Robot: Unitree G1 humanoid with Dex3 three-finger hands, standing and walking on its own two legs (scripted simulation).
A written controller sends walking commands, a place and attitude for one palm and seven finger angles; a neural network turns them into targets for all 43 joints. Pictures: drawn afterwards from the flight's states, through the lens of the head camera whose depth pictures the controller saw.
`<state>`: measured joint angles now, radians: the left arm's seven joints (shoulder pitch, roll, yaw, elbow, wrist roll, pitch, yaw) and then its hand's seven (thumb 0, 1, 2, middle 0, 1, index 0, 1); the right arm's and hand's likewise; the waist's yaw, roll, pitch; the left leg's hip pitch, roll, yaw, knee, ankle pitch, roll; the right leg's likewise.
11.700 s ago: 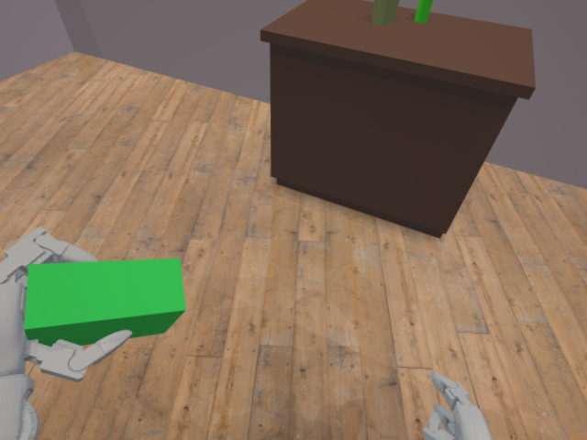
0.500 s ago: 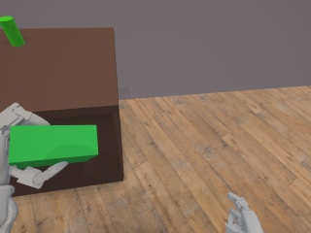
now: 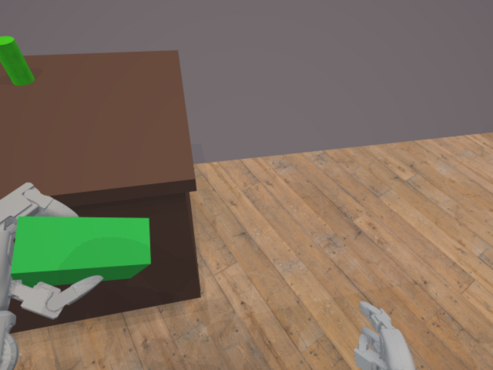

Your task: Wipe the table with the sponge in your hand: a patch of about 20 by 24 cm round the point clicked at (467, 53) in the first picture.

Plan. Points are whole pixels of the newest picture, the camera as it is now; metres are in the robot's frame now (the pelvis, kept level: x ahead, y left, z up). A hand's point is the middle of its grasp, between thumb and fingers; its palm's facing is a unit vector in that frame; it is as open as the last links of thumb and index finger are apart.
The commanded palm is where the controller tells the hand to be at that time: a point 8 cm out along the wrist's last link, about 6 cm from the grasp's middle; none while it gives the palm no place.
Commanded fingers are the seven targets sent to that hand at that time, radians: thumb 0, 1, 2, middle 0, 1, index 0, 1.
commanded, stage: shuffle to correct the standing spot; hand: left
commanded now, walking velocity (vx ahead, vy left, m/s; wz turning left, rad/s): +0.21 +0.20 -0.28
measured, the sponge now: (104, 251) +0.22 +0.21 +0.13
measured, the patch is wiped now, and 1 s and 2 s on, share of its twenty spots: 0.00 0.00 0.00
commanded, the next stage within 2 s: come to a stop and stand still in 1.30 s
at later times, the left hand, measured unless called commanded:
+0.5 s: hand (73, 183) +0.28 +0.26 +0.18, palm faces +0.25 -0.83 -0.50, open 10.1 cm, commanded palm +0.24 +0.31 +0.18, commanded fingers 0.00 0.10 1.30 -1.20 -1.60 -1.20 -1.60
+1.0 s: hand (78, 130) +0.39 +0.30 +0.18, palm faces +0.30 -0.81 -0.49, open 10.1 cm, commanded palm +0.34 +0.34 +0.18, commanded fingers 0.00 0.10 1.30 -1.20 -1.60 -1.20 -1.60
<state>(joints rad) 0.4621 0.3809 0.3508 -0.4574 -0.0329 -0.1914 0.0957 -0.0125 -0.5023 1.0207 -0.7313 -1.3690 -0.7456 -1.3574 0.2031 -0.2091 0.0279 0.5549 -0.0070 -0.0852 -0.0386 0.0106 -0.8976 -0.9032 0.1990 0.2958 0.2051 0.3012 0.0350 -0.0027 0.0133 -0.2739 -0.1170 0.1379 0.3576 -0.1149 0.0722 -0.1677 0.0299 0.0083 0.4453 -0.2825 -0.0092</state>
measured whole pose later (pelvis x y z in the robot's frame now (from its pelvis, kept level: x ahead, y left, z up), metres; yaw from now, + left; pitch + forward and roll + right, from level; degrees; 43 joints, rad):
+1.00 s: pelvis +0.14 +0.09 -0.02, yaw -10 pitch -2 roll +3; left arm 0.42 0.44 0.44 -0.45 -0.03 -0.29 0.12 -0.01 -0.50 1.02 -0.73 -1.37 -0.75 -1.35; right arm 0.18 -0.24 -0.05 0.59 0.01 -0.11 -0.05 0.01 -0.90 -0.90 0.19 0.29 0.20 0.30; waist 0.02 -0.03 0.05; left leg -0.37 0.04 0.10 0.61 -0.20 -0.02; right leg -0.26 -0.13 -0.05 0.80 -0.48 0.02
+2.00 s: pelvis +0.20 +0.17 +0.00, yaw -10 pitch +0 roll -1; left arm 0.44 0.34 0.29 -0.45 -0.03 -0.15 0.15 -0.01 -0.50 1.02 -0.74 -1.36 -0.75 -1.35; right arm 0.21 -0.20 0.04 0.59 -0.01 -0.10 -0.08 0.01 -0.90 -0.90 0.20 0.30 0.20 0.30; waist 0.01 -0.01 -0.02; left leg -0.25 0.00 0.02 0.45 -0.20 0.02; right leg -0.19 0.02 -0.10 0.42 -0.23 -0.04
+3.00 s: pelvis +0.20 +0.21 +0.00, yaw -11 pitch -2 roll -2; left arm 0.39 0.35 0.34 -0.49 -0.02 -0.21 0.12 -0.01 -0.50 1.02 -0.73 -1.36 -0.75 -1.35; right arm 0.21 -0.19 0.04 0.57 -0.01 -0.14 -0.03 0.01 -0.90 -0.90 0.20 0.30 0.21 0.30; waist 0.04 -0.03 0.05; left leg -0.23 -0.03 0.06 0.46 -0.21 0.07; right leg -0.16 -0.01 -0.06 0.38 -0.20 0.01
